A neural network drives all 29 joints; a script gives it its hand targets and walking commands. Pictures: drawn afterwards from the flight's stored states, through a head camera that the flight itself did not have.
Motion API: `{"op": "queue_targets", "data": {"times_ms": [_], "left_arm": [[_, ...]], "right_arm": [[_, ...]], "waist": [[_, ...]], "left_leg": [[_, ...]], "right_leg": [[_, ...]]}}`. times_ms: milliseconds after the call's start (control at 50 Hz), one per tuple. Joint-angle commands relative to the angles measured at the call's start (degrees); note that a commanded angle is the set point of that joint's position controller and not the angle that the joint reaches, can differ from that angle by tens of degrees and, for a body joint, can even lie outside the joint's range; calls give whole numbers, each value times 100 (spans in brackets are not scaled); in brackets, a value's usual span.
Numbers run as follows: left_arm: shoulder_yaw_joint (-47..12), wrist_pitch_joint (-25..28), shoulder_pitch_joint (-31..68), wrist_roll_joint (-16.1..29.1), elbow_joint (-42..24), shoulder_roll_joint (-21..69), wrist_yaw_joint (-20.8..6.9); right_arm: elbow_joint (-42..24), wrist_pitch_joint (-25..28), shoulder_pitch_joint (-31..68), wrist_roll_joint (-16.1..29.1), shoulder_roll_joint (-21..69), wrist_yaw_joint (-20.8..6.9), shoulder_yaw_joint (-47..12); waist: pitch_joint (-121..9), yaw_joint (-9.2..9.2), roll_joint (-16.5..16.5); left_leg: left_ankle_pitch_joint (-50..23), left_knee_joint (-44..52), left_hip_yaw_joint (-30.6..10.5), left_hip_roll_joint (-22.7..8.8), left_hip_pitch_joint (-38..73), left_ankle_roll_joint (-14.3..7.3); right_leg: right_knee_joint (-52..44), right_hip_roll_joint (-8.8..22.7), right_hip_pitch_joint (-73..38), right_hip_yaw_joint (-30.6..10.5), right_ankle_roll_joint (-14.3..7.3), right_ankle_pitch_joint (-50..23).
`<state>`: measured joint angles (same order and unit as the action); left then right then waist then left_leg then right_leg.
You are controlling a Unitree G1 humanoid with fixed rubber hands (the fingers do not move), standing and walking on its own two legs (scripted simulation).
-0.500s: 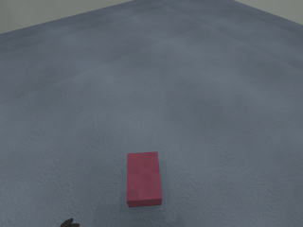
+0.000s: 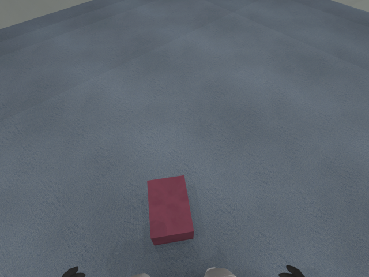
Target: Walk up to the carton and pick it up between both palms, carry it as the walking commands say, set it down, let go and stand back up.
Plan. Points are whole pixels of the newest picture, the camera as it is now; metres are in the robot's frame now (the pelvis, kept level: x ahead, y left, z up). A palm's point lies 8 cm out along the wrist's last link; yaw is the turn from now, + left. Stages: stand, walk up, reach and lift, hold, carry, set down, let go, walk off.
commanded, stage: walk up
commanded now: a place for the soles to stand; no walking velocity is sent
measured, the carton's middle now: (169, 209) +0.49 +0.09 -0.69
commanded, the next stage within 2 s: reach and lift in 0.84 s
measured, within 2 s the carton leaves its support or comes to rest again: neither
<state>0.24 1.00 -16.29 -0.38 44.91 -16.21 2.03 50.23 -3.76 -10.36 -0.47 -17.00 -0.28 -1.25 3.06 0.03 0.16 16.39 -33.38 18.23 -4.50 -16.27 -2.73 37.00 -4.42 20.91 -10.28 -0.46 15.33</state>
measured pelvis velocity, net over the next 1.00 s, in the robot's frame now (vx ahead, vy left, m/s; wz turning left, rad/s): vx -0.01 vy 0.01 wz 0.02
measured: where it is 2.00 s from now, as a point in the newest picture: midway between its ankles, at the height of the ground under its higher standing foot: outside the picture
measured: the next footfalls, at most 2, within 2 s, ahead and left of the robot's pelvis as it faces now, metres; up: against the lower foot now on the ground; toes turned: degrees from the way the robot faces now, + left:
none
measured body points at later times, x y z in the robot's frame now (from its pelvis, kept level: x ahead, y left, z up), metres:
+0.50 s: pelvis +0.00 +0.01 +0.00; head +0.01 -0.01 +0.45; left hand +0.10 +0.27 -0.11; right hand +0.03 -0.27 -0.14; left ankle +0.02 +0.09 -0.73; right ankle +0.04 -0.11 -0.73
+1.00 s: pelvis -0.01 +0.01 -0.01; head +0.05 -0.01 +0.43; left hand +0.16 +0.27 -0.11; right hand +0.15 -0.26 -0.12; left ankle +0.02 +0.09 -0.73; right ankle +0.05 -0.11 -0.73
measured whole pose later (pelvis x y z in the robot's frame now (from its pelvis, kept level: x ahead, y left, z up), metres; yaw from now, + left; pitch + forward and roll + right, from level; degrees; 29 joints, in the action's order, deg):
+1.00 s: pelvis -0.01 +0.01 -0.01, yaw +1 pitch +0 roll +1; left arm 4.7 -16.3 -6.7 -3.9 31.6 -14.2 -2.5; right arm 32.3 -16.5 -6.1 -1.2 -17.8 -3.2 2.1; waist 6.8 -2.2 0.5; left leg 18.7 -39.4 10.1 -0.1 -21.1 -3.5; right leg 41.9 0.9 24.4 -2.0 0.3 17.8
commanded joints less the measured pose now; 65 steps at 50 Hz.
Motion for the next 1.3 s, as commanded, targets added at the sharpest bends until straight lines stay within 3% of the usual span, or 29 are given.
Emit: {"op": "queue_targets", "data": {"times_ms": [0,40,80,140,220,240,300,360,380,500,700,820,840,860,880,900,940,980,1060,1200,1280], "left_arm": [[132,20,-308,-3,-247,-559,9],[129,7,-377,-36,-249,-520,7],[131,17,-344,-72,-271,-546,2],[162,34,-244,-80,-283,-731,-6],[189,40,-107,-50,-309,-877,11],[189,30,-41,-40,-313,-866,11],[153,5,58,-8,-299,-674,-17],[107,17,-134,-15,-190,-440,-45],[105,24,-206,-26,-156,-413,-39],[119,66,-100,-79,-115,-539,12],[116,49,29,-27,-87,-672,26],[100,29,10,-23,-54,-567,18],[-138,-434,1756,-142,-2008,-475,-216],[262,-874,1218,-171,-1374,-708,-289],[380,-1175,859,-148,-1702,-728,-385],[649,-1462,689,-289,-1691,-693,-439],[787,-1938,683,-509,-1657,-545,-494],[751,-2102,749,-376,-1862,-420,-503],[470,-2137,736,-130,-2377,-243,-426],[405,-1870,756,-205,-2730,-255,-329],[404,-1691,766,-176,-2572,-270,-240]], "right_arm": [[-205,67,-105,9,-836,21,194],[-211,56,29,14,-854,7,202],[-224,32,101,-2,-785,-27,176],[-251,-19,83,18,-712,-47,155],[-181,-20,-317,0,-589,-49,140],[-156,4,-431,-7,-580,-43,142],[-93,121,-573,-8,-658,-10,155],[-71,192,-360,5,-840,20,196],[-65,192,-292,10,-859,18,206],[-107,104,-327,12,-747,-31,185],[-108,74,-593,-6,-665,-1,184],[-107,115,-473,-8,-792,20,214],[-3447,-81,2417,198,-956,-8,241],[-2162,-467,1525,-70,-676,-75,429],[-2820,-653,1051,-37,-721,-152,483],[-2622,-918,717,-53,-709,-214,548],[-2128,-1440,312,-116,-583,-357,434],[-2117,-1655,344,-98,-478,-360,498],[-2009,-1766,148,-153,-351,-287,646],[-2486,-1439,427,-35,-207,-311,663],[-2475,-1225,483,52,-183,-233,669]], "waist": [[-414,13,58],[-324,71,220],[-172,67,245],[-45,19,-73],[-83,-115,-584],[-91,-156,-616],[-128,-165,-387],[-114,5,93],[-116,63,118],[-73,-19,47],[-223,-134,-361],[-277,-51,-81],[-221,40,488],[52,286,66],[-132,11,-245],[-28,27,-321],[155,-63,-360],[-75,-186,-529],[-457,-466,-97],[-1699,-293,161],[-2226,-192,185]], "left_leg": [[73,1163,-1423,-1221,794,-615],[361,1354,-1406,-1444,422,-712],[821,1305,-1275,-1318,218,-552],[1235,939,-1096,-880,429,-290],[902,266,-1189,-285,1093,-118],[864,300,-1266,-244,1150,-114],[869,861,-1554,-461,1139,-196],[1182,1678,-1788,-1084,586,-410],[1114,1775,-1780,-1194,399,-474],[968,1350,-1354,-881,510,-290],[344,669,-1276,-466,1209,-207],[230,1096,-1348,-862,893,-386],[1993,663,-1611,-528,-877,-160],[1740,310,-1720,-222,-775,-95],[1557,275,-1473,138,-151,-38],[1486,252,-1439,327,331,54],[1215,57,-1535,400,790,104],[850,-77,-1617,366,984,162],[110,-48,-1868,256,752,110],[-2006,-1113,-2141,370,27,58],[-2740,-1589,-2236,436,-252,79]], "right_leg": [[27,293,480,-106,-296,-977],[199,265,240,112,-263,-599],[-76,338,158,-1,-302,-475],[-626,460,513,-511,-376,-312],[-1548,832,1293,-1607,-566,594],[-1634,849,1334,-1661,-575,692],[-1386,637,1137,-1187,-430,516],[-531,302,379,-252,-273,-389],[-391,295,144,-130,-263,-454],[-620,426,231,-393,-292,-634],[-1070,665,921,-1128,-437,-512],[-471,421,509,-494,-325,-911],[-179,323,860,1086,-214,712],[-251,501,742,1131,-96,1056],[-507,511,996,1198,-71,1130],[-730,581,1323,1089,-100,1405],[-815,748,1700,844,-181,1661],[-769,772,1728,770,-274,1382],[-393,580,1325,949,-282,300],[634,450,1297,868,-100,-1339],[1105,343,1619,800,-40,-1738]]}}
